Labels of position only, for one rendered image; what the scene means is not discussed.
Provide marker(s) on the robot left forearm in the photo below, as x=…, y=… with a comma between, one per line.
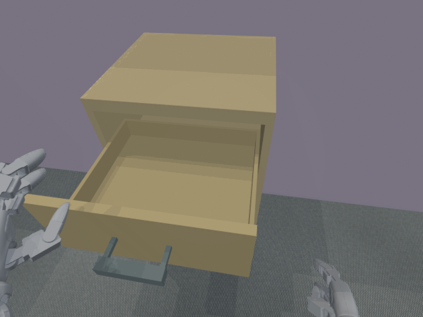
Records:
x=5, y=293

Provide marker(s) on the handle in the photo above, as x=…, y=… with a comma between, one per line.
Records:
x=132, y=271

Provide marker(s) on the robot right hand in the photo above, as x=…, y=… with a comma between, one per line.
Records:
x=335, y=301

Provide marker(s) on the robot left hand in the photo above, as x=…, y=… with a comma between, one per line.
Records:
x=15, y=183

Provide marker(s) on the drawer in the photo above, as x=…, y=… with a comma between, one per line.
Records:
x=189, y=186

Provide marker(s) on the cabinet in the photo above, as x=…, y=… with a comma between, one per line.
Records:
x=218, y=80

